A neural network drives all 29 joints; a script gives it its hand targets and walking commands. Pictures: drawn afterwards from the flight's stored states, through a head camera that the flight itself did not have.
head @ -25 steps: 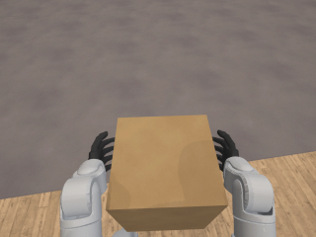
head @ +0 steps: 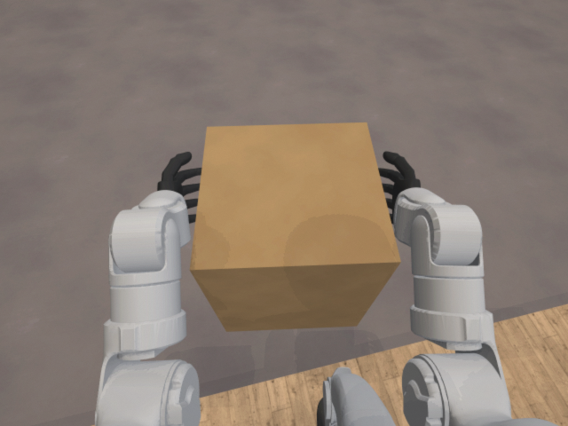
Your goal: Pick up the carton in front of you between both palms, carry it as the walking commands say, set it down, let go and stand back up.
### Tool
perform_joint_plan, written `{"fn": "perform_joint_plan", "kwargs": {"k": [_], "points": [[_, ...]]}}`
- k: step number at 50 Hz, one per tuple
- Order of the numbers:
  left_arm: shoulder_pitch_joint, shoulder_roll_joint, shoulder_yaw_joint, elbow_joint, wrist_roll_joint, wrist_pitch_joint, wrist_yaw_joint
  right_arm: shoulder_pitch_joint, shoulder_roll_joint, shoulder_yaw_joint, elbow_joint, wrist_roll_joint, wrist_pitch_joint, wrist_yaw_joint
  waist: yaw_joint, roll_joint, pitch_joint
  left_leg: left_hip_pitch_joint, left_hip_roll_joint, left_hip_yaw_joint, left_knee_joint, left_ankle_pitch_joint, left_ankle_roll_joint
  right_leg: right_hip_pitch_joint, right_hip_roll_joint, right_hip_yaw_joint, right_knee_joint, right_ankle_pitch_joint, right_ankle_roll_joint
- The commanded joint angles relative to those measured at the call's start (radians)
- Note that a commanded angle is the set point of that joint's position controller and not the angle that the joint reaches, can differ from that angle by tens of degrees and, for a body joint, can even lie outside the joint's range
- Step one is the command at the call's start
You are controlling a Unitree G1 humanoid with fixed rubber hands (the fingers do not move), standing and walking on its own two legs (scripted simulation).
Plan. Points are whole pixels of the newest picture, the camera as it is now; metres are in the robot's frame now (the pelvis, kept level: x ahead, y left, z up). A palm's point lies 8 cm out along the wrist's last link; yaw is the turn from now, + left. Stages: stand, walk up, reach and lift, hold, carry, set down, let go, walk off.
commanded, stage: carry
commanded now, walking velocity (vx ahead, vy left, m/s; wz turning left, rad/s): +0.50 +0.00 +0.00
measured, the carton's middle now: (289, 237) +0.36 -0.01 +0.04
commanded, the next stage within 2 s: none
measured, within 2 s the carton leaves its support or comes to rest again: neither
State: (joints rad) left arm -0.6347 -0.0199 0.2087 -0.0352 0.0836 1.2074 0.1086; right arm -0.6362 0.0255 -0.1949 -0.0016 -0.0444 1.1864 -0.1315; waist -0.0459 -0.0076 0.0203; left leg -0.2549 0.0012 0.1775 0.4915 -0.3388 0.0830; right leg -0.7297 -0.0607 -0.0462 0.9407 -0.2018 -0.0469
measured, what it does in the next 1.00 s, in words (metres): goes down: right foot, then left foot 0.12 m lower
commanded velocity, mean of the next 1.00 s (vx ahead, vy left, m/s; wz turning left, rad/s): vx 0.50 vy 0.00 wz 0.00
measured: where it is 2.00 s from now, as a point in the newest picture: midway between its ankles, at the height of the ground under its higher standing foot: (255, 177)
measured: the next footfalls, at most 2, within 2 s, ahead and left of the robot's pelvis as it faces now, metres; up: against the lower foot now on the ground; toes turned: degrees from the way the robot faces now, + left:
right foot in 0.12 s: +0.25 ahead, -0.10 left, +0.00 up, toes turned -5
left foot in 0.60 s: +0.62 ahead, +0.07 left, -0.12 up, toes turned +5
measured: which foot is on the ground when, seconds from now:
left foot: down 0.00-0.12, up 0.14-0.58, down 0.60-1.00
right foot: up 0.00-0.10, down 0.12-0.64, up 0.66-1.00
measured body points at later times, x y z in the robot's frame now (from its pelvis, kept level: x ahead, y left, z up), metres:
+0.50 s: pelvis +0.34 -0.02 -0.03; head +0.40 -0.02 +0.41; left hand +0.70 +0.17 +0.08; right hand +0.72 -0.14 +0.07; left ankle +0.50 +0.10 -0.74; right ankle +0.21 -0.09 -0.74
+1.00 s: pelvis +0.69 +0.03 -0.14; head +0.79 +0.04 +0.30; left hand +1.06 +0.16 -0.10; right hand +1.04 -0.15 -0.10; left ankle +0.58 +0.06 -0.86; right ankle +0.84 -0.08 -0.82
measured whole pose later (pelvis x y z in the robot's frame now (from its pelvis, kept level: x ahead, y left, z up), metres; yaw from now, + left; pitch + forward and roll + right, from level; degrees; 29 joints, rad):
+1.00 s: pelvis +0.69 +0.03 -0.14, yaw +0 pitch +7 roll -1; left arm -0.46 -0.11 0.23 -0.07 0.10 1.07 0.12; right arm -0.48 0.08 -0.21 0.00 -0.03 1.04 -0.14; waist -0.09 0.00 0.09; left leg -0.21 -0.08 0.10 0.54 -0.45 0.12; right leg -0.74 -0.01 -0.08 0.76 -0.12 -0.06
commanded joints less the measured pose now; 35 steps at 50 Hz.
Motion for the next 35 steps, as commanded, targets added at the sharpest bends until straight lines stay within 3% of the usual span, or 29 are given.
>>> {"fn": "perform_joint_plan", "kwargs": {"k": [1,2,4,5,6,7,8,9,11,12,14,15,16,17,18,19,20,23,25,27,28,29,30,31,32,33,34,35], "points": [[-0.62,-1.016,-0.684,-0.016,-0.407,-0.017,-0.193,-0.658,1.013,0.67,-0.071,0.436,-0.003,0.255,-0.034,0.122,-0.396,0.344,0.168,-0.133,-0.061,0.672,0.091,0.064,0.064,-0.089,-0.265,0.128,-0.002],[-0.624,-1.026,-0.681,-0.011,-0.407,-0.013,-0.197,-0.652,1.018,0.662,-0.062,0.425,-0.001,0.256,-0.034,0.147,-0.386,0.322,0.163,-0.107,-0.065,0.708,0.08,0.133,0.079,-0.115,-0.324,0.153,-0.012],[-0.616,-1.038,-0.67,0.005,-0.405,-0.005,-0.207,-0.631,1.034,0.65,-0.037,0.405,0.003,0.257,0.003,0.179,-0.396,0.309,0.159,-0.078,0.006,0.839,0.046,0.275,0.111,-0.141,-0.398,0.163,-0.035],[-0.598,-1.044,-0.667,0.022,-0.4,-0.005,-0.213,-0.638,1.044,0.653,-0.029,0.4,0.004,0.258,0.049,0.18,-0.456,0.305,0.169,-0.047,0.142,0.921,0.012,0.419,0.099,-0.118,-0.397,0.258,-0.059],[-0.571,-1.049,-0.663,0.035,-0.4,-0.009,-0.22,-0.628,1.052,0.663,-0.026,0.397,0.003,0.26,0.123,0.113,-0.513,0.219,0.127,0.004,0.348,0.881,-0.014,0.604,0.116,-0.155,-0.412,0.286,-0.06],[-0.551,-1.04,-0.652,0.038,-0.401,-0.014,-0.229,-0.639,1.058,0.67,-0.025,0.396,0.001,0.26,0.158,-0.034,-0.548,-0.014,0.064,-0.021,0.574,0.586,-0.03,0.823,-0.036,0.042,-0.373,0.429,-0.085],[-0.579,-1.039,-0.655,0.042,-0.394,-0.023,-0.234,-0.629,1.085,0.666,-0.016,0.384,0.001,0.257,0.108,-0.321,-0.623,-0.353,-0.091,-0.095,0.819,-0.14,-0.055,1.065,-0.246,0.46,-0.418,0.463,-0.253],[-0.575,-1.065,-0.672,0.042,-0.424,-0.027,-0.243,-0.641,1.061,0.659,-0.035,0.371,-0.005,0.249,0.122,-0.314,-0.6,-0.507,-0.067,-0.184,0.935,-0.223,-0.035,1.08,-0.265,0.539,-0.46,0.307,-0.295],[-0.691,-1.122,-0.72,-0.062,-0.48,-0.043,-0.254,-0.7,1.074,0.673,-0.098,0.367,-0.023,0.229,0.132,-0.103,-0.518,-0.559,0.008,-0.227,0.852,-0.135,-0.012,0.964,-0.238,0.429,-0.455,0.319,-0.253],[-0.739,-1.138,-0.742,-0.109,-0.508,-0.049,-0.255,-0.706,1.072,0.675,-0.127,0.367,-0.03,0.218,0.123,-0.05,-0.494,-0.538,0.03,-0.228,0.77,-0.097,-0.014,0.904,-0.224,0.389,-0.453,0.305,-0.232],[-0.761,-1.135,-0.768,-0.169,-0.537,-0.054,-0.249,-0.674,1.054,0.678,-0.163,0.359,-0.038,0.199,0.114,-0.029,-0.503,-0.449,0.033,-0.212,0.618,-0.089,-0.028,0.828,-0.204,0.339,-0.48,0.247,-0.219],[-0.749,-1.126,-0.777,-0.188,-0.544,-0.055,-0.246,-0.655,1.041,0.679,-0.178,0.352,-0.041,0.19,0.118,-0.037,-0.494,-0.425,0.019,-0.186,0.541,-0.125,-0.039,0.799,-0.198,0.3,-0.483,0.281,-0.222],[-0.731,-1.109,-0.778,-0.198,-0.546,-0.054,-0.243,-0.633,1.027,0.683,-0.187,0.342,-0.043,0.183,0.127,-0.063,-0.495,-0.418,0.013,-0.166,0.489,-0.114,-0.046,0.803,-0.201,0.276,-0.478,0.37,-0.226],[-0.705,-1.093,-0.782,-0.195,-0.54,-0.052,-0.24,-0.615,1.019,0.687,-0.195,0.332,-0.044,0.178,0.136,-0.084,-0.527,-0.451,0.018,-0.161,0.573,0.037,-0.044,0.868,-0.201,0.259,-0.423,0.499,-0.217],[-0.669,-1.076,-0.778,-0.194,-0.534,-0.051,-0.238,-0.587,0.998,0.691,-0.207,0.325,-0.043,0.175,0.142,-0.098,-0.538,-0.509,0.027,-0.168,0.561,0.072,-0.042,0.92,-0.195,0.244,-0.399,0.543,-0.206],[-0.639,-1.064,-0.776,-0.185,-0.527,-0.048,-0.237,-0.578,0.975,0.694,-0.215,0.318,-0.039,0.173,0.183,-0.084,-0.517,-0.669,0.038,-0.193,0.474,0.212,-0.045,1.069,-0.133,0.214,-0.341,0.453,-0.166],[-0.599,-1.042,-0.771,-0.168,-0.514,-0.047,-0.237,-0.565,0.96,0.692,-0.214,0.314,-0.031,0.174,0.211,-0.086,-0.503,-0.724,0.029,-0.168,0.42,0.255,-0.055,1.113,-0.117,0.229,-0.322,0.45,-0.163],[-0.568,-1.019,-0.766,-0.106,-0.503,-0.039,-0.246,-0.542,0.902,0.674,-0.171,0.276,-0.016,0.183,0.225,-0.016,-0.394,-0.534,0.001,-0.108,0.065,0.578,-0.068,0.905,-0.041,0.151,-0.292,0.23,-0.147],[-0.573,-1.013,-0.756,-0.06,-0.502,-0.041,-0.256,-0.53,0.88,0.655,-0.135,0.261,-0.007,0.188,0.191,-0.072,-0.338,-0.287,0.005,-0.083,-0.044,0.801,-0.037,0.685,-0.024,0.087,-0.289,0.09,-0.111],[-0.584,-1.013,-0.745,-0.019,-0.501,-0.041,-0.266,-0.544,0.863,0.633,-0.104,0.253,0.001,0.193,0.155,-0.101,-0.304,-0.157,0.03,-0.094,-0.086,0.864,-0.015,0.605,-0.016,0.071,-0.202,0.016,-0.084],[-0.59,-1.011,-0.741,0.008,-0.503,-0.039,-0.267,-0.547,0.853,0.616,-0.078,0.25,0.004,0.195,0.119,-0.097,-0.299,-0.103,0.036,-0.078,-0.114,0.853,-0.016,0.611,-0.008,0.057,-0.122,0.038,-0.073],[-0.605,-1.01,-0.735,0.033,-0.505,-0.036,-0.266,-0.531,0.84,0.598,-0.044,0.246,0.008,0.197,0.075,-0.057,-0.322,0.011,0.033,-0.051,-0.163,0.842,-0.019,0.607,0.01,0.031,0.002,0.102,-0.061],[-0.628,-1.007,-0.722,0.052,-0.503,-0.036,-0.264,-0.529,0.833,0.58,-0.021,0.248,0.011,0.202,0.004,-0.033,-0.359,0.179,0.039,-0.036,-0.145,0.729,-0.033,0.544,0.014,0.008,0.179,0.191,-0.053],[-0.64,-0.991,-0.703,0.075,-0.494,-0.03,-0.259,-0.538,0.82,0.559,0.004,0.254,0.016,0.211,-0.044,0.092,-0.39,0.332,0.077,-0.094,-0.084,0.567,-0.035,0.388,0.053,-0.02,0.435,0.002,-0.035],[-0.695,-0.999,-0.69,0.076,-0.491,-0.014,-0.25,-0.592,0.799,0.556,0.032,0.263,0.02,0.217,0.043,0.308,-0.438,0.614,0.272,-0.278,0.239,1.135,0.014,0.08,0.093,0.022,0.62,-0.479,-0.016],[-0.674,-0.975,-0.659,0.122,-0.478,0.002,-0.234,-0.566,0.829,0.543,0.091,0.294,0.029,0.221,0.007,0.28,-0.519,0.667,0.311,-0.449,0.232,1.011,0.072,-0.032,0.098,0.081,0.681,-0.451,-0.013],[-0.674,-0.999,-0.646,0.097,-0.479,0.005,-0.222,-0.592,0.843,0.551,0.063,0.317,0.022,0.227,-0.032,0.333,-0.582,0.643,0.387,-0.679,0.06,0.487,0.201,-0.111,0.112,0.077,0.733,-0.396,0.003],[-0.719,-1.022,-0.657,0.057,-0.475,-0.004,-0.212,-0.63,0.929,0.57,0.029,0.359,0.016,0.237,-0.014,0.17,-0.568,0.542,0.376,-0.753,-0.061,0.222,0.181,-0.106,0.063,0.092,0.675,-0.333,0.009]]}}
